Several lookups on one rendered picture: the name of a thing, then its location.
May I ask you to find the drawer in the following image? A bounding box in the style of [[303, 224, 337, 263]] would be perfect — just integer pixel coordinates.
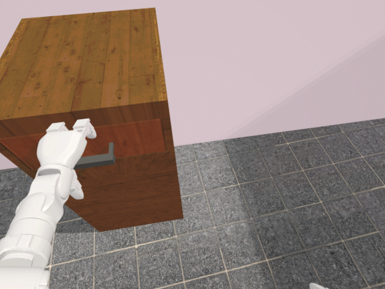
[[0, 118, 166, 169]]

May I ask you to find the handle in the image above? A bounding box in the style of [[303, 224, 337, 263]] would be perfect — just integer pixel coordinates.
[[73, 142, 116, 170]]

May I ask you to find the cabinet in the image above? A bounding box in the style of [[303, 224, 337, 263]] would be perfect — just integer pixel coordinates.
[[0, 8, 183, 232]]

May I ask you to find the left robot upper arm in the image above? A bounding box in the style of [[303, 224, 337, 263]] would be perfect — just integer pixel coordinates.
[[0, 266, 50, 289]]

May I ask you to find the robot left forearm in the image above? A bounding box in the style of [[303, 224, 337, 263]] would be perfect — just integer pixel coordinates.
[[0, 164, 73, 268]]

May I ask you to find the left robot hand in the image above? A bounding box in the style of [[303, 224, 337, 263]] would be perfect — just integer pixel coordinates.
[[37, 119, 96, 199]]

